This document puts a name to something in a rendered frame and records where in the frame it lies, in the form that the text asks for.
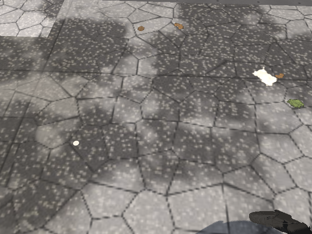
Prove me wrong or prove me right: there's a right robot hand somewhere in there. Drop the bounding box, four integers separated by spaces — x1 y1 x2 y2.
249 210 312 234

